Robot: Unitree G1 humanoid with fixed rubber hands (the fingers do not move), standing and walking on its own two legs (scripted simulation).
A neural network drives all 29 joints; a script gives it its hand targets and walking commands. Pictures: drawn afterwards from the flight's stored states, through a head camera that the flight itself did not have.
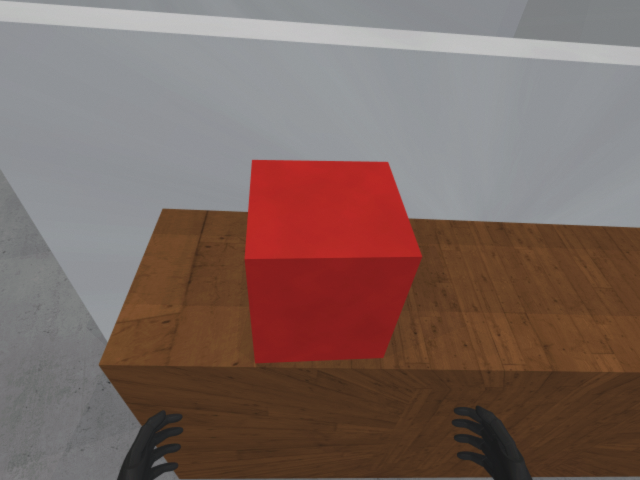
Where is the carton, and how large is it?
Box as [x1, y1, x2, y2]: [245, 160, 421, 362]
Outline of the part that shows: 252,160 245,247 245,267 255,362 382,357 421,258 421,254 388,163 364,161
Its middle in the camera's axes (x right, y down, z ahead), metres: +0.00 +0.04 +0.61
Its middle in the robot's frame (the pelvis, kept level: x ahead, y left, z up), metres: +0.45 +0.02 +0.02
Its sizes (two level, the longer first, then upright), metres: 0.210 0.200 0.250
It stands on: a pedestal, 0.67 m high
